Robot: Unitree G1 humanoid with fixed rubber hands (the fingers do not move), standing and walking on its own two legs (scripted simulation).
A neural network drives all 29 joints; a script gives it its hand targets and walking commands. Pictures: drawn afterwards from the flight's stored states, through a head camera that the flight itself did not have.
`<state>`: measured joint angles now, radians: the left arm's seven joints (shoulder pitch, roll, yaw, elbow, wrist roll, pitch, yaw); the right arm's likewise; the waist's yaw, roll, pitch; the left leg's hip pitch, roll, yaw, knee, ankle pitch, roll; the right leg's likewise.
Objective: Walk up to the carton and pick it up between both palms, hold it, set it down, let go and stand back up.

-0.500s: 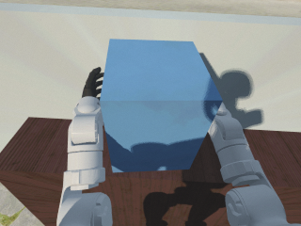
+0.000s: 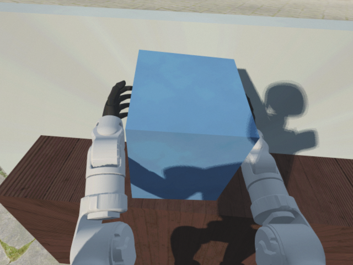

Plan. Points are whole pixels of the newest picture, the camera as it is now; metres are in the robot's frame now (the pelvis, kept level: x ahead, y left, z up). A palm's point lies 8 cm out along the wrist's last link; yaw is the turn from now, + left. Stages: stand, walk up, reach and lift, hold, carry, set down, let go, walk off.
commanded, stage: set down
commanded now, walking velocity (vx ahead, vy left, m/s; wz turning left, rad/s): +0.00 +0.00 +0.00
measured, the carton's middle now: (180, 131) +0.35 +0.00 +0.16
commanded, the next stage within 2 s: none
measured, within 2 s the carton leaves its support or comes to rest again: neither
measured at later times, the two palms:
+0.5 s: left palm (121, 126) +0.39 +0.14 +0.14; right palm (242, 132) +0.38 -0.15 +0.13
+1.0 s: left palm (127, 131) +0.41 +0.13 +0.11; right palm (241, 138) +0.39 -0.16 +0.10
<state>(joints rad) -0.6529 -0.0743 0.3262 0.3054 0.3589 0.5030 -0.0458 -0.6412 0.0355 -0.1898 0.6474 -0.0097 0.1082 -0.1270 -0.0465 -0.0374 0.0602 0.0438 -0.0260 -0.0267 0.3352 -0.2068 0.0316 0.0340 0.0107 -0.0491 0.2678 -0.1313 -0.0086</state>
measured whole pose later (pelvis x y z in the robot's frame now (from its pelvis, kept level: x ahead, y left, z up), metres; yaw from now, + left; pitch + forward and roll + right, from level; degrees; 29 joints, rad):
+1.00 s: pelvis +0.02 +0.00 +0.00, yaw -1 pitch -3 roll -2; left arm -0.69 -0.07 0.32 0.71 0.29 0.19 0.05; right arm -0.63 0.03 -0.32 0.87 -0.12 -0.13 -0.11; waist -0.02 -0.02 0.03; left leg -0.07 -0.01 0.00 0.34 -0.22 0.03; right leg -0.06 0.02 -0.06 0.22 -0.11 -0.01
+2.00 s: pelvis +0.04 +0.01 +0.00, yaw -1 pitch +8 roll -2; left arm -0.76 -0.03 0.40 1.05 0.29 -0.10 0.05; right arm -0.66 0.09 -0.56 0.95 -0.37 -0.26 -0.07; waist -0.03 0.01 -0.05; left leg -0.28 0.00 0.02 0.37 -0.23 0.04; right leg -0.26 0.02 -0.06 0.23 -0.12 0.00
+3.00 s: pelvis +0.02 +0.00 +0.00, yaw -1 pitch +15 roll -2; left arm -0.81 -0.01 0.48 1.23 0.36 -0.32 0.07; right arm -0.70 0.11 -0.72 1.04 -0.53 -0.42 -0.07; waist -0.03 0.02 -0.09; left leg -0.47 0.00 0.03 0.41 -0.21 0.03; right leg -0.45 0.01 -0.08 0.29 -0.11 -0.01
